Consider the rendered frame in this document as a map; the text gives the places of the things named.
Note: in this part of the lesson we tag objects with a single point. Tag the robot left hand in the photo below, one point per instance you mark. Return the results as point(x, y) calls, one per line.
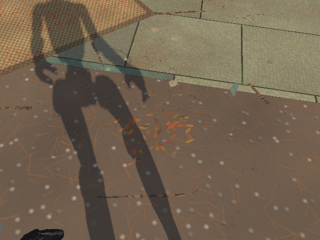
point(47, 234)

